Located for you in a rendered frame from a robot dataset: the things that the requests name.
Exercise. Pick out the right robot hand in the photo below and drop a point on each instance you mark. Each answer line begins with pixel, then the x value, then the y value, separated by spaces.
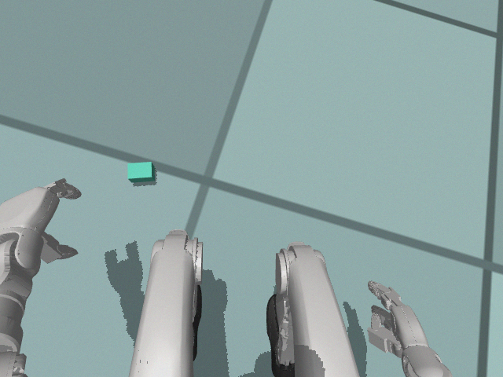
pixel 401 328

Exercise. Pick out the right robot foot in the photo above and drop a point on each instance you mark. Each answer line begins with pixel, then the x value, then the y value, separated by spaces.
pixel 279 370

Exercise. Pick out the small box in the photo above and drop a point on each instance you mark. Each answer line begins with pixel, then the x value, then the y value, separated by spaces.
pixel 141 172

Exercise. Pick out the right robot arm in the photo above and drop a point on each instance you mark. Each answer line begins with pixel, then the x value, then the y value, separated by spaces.
pixel 422 361

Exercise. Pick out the left robot hand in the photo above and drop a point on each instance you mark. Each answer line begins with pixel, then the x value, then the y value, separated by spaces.
pixel 34 209

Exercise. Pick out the left robot arm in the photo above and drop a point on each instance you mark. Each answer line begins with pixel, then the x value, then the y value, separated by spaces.
pixel 20 251

